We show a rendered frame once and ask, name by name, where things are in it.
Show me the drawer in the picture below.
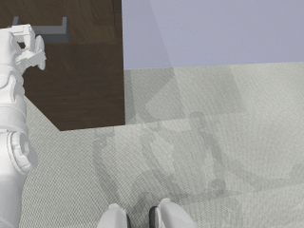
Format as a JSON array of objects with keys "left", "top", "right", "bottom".
[{"left": 0, "top": 0, "right": 115, "bottom": 43}]

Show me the robot left thigh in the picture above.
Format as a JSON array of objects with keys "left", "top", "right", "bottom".
[{"left": 96, "top": 207, "right": 127, "bottom": 228}]

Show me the robot thigh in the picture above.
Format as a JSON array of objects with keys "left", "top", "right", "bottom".
[
  {"left": 155, "top": 202, "right": 199, "bottom": 228},
  {"left": 96, "top": 207, "right": 127, "bottom": 228}
]

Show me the cabinet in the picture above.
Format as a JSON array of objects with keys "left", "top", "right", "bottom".
[{"left": 18, "top": 0, "right": 125, "bottom": 131}]

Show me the robot right thigh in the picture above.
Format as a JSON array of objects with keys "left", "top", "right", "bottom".
[{"left": 155, "top": 202, "right": 199, "bottom": 228}]

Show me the left robot upper arm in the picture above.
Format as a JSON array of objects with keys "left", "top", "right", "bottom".
[{"left": 0, "top": 131, "right": 38, "bottom": 228}]

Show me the robot left forearm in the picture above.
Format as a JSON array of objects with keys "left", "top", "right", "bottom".
[{"left": 0, "top": 65, "right": 29, "bottom": 137}]

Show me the handle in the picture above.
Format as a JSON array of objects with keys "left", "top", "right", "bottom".
[{"left": 8, "top": 16, "right": 69, "bottom": 44}]

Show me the left robot hand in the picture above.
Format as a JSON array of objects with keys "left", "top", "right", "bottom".
[{"left": 0, "top": 24, "right": 47, "bottom": 76}]

